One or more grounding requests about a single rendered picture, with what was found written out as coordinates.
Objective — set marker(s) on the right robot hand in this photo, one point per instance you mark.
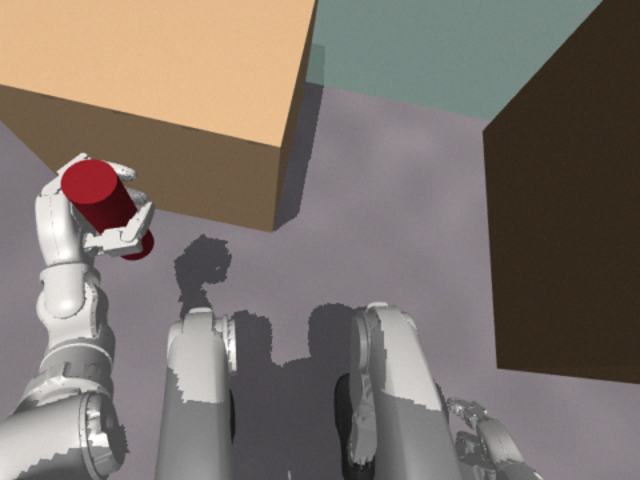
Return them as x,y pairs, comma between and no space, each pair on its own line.
481,457

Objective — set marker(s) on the left robot arm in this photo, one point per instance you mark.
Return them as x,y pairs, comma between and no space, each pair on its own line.
65,426

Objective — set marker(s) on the right robot foot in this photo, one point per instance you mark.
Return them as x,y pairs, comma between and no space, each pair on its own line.
343,421

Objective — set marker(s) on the left robot hand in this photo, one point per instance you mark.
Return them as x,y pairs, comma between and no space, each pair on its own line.
65,235

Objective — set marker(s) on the right robot arm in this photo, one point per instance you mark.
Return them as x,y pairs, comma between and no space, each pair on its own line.
518,472

